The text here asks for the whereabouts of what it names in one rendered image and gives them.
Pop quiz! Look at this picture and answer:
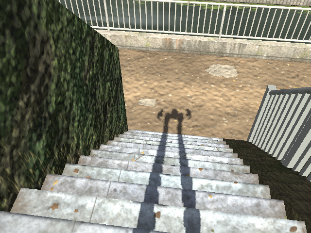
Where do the stairs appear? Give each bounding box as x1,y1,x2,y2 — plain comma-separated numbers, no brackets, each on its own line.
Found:
10,129,307,233

